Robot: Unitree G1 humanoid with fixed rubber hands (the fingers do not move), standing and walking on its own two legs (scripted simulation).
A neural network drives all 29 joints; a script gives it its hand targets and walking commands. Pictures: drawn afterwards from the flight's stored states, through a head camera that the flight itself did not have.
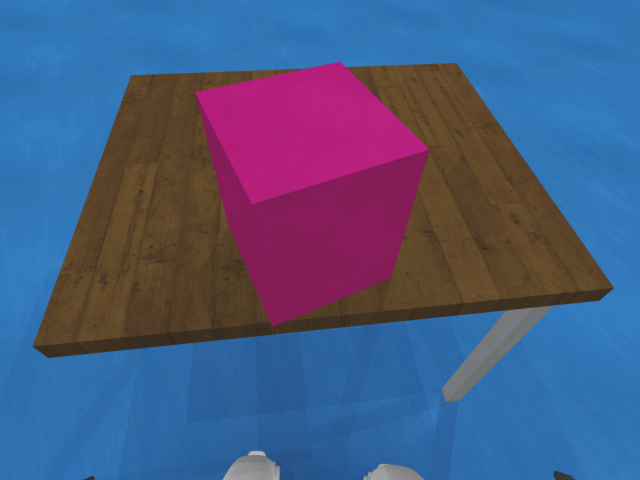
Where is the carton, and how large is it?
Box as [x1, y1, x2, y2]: [195, 62, 429, 326]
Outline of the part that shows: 340,62 195,92 228,224 272,326 390,277 429,149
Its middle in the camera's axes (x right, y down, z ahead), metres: -0.02 -0.06 +0.54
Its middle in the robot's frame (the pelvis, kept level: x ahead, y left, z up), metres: +0.47 +0.04 +0.09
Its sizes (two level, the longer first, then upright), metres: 0.210 0.200 0.250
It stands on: a table, 0.68 m high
